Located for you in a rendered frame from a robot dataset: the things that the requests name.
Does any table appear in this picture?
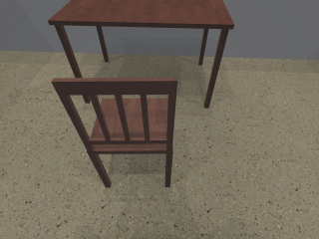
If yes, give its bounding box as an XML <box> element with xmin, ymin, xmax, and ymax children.
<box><xmin>48</xmin><ymin>0</ymin><xmax>234</xmax><ymax>109</ymax></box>

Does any chair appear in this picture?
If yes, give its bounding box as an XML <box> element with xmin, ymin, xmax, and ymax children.
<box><xmin>51</xmin><ymin>77</ymin><xmax>177</xmax><ymax>188</ymax></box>

